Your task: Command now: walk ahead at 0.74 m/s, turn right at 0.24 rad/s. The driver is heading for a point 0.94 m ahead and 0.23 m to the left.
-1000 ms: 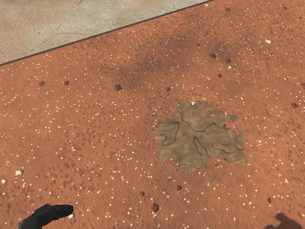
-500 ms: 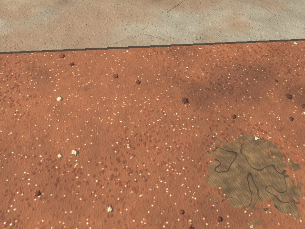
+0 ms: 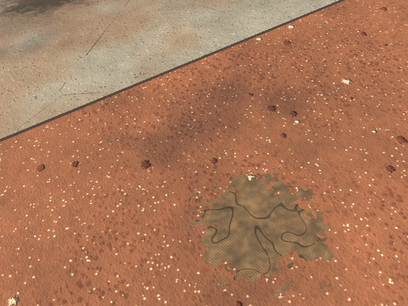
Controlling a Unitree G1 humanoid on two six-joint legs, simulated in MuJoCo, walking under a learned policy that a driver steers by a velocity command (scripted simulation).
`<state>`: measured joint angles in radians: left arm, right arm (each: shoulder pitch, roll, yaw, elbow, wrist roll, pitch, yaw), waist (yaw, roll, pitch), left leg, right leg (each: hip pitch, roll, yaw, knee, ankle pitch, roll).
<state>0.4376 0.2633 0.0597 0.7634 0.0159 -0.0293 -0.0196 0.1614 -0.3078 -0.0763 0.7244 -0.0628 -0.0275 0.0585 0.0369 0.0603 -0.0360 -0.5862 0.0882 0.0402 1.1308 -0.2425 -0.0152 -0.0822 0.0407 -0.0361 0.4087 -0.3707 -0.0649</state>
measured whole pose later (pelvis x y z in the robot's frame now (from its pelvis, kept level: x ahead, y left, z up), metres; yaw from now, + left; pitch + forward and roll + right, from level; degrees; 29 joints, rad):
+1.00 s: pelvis +0.83 +0.14 +0.00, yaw +36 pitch +2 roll -3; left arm 0.49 0.32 0.05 0.91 0.02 -0.11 -0.01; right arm 0.03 -0.34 -0.02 0.67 -0.05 -0.05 0.06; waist 0.08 0.04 0.02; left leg -0.68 0.00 -0.06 0.91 -0.17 0.07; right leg -0.03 0.02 -0.08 0.29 -0.30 0.01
